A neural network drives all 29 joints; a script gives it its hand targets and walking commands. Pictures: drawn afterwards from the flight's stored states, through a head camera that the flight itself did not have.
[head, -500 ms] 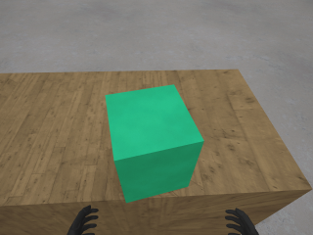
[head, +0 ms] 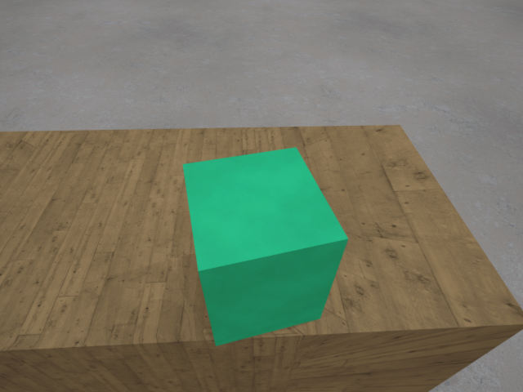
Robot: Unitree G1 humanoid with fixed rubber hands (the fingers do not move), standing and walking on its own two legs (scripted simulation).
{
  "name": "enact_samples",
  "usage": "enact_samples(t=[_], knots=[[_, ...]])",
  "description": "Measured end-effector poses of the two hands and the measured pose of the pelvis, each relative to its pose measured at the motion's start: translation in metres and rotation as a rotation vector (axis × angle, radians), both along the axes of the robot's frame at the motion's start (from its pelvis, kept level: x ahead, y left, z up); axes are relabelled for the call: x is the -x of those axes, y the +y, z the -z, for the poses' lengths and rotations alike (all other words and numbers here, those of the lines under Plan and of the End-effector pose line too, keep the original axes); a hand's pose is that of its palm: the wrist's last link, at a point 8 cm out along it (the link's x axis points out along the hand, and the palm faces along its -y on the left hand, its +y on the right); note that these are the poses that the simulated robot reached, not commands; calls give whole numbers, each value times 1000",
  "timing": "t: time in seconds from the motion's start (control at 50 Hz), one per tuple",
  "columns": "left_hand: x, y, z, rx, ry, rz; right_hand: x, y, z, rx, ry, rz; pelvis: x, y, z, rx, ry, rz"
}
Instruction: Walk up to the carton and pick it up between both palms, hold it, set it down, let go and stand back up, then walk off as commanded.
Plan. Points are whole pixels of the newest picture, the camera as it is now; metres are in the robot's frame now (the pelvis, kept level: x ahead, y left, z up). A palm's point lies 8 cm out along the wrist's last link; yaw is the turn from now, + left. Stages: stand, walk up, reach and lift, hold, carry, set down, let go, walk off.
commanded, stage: stand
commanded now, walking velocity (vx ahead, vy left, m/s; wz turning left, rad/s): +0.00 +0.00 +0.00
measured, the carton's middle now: (256, 246) +0.37 +0.03 +0.01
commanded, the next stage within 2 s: walk off in 1.30 s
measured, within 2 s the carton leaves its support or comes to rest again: neither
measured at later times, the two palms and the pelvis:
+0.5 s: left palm out of the picture +0.04 +0.29 -0.12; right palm out of the picture +0.06 -0.26 -0.11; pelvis -0.01 +0.02 +0.01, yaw +0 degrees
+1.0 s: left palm out of the picture +0.01 +0.30 -0.12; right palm out of the picture +0.03 -0.27 -0.11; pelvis -0.03 +0.01 +0.01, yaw +1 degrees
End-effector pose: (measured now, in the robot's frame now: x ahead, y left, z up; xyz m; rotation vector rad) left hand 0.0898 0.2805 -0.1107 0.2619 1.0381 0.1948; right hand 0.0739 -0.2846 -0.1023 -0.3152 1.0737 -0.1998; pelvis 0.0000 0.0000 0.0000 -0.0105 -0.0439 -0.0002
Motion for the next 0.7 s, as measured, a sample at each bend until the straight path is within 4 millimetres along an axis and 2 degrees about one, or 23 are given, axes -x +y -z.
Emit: enact_samples(t=[0.08,0.18,0.46,0.7], knots=[[19,13,5,-14,69,-31,13,-7,1,24,55,15,-1,3,-1,1,-5,-1],[33,18,8,-10,121,-49,19,-3,4,21,86,17,1,7,-2,2,-15,-1],[46,12,11,27,157,-52,16,25,10,-30,81,-18,13,15,-6,-1,-31,0],[65,19,9,13,191,-74,26,22,10,-24,108,-7,22,17,-8,-3,-31,-6]])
